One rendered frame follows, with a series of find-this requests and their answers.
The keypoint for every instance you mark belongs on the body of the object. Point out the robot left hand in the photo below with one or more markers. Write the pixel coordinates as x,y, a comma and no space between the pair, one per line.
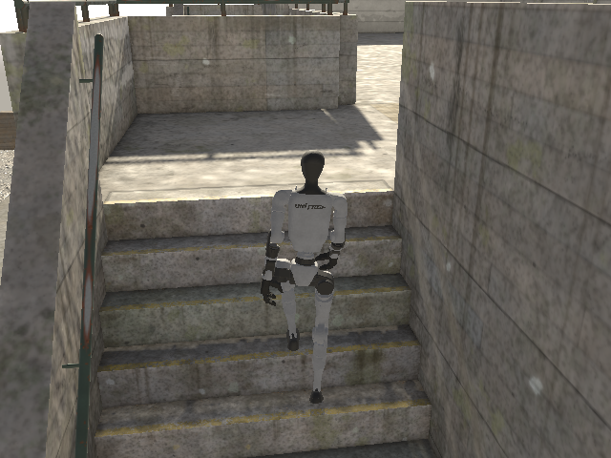
266,292

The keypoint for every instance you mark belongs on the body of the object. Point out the robot head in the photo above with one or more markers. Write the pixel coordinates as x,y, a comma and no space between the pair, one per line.
312,163

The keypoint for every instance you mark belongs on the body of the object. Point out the left robot forearm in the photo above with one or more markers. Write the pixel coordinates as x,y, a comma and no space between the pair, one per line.
270,259

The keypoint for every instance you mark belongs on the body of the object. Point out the right robot thigh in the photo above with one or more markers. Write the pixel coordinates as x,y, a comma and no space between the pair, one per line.
324,288

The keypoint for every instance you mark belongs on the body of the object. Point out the left robot upper arm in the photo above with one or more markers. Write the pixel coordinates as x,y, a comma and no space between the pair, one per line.
279,200

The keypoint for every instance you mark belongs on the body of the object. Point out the right robot upper arm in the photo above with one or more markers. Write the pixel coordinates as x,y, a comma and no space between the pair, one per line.
339,202

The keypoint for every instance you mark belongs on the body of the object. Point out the robot right hand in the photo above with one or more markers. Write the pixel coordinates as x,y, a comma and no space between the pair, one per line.
325,256

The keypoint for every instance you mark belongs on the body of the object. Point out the right robot forearm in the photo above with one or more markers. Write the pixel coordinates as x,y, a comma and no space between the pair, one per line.
335,248

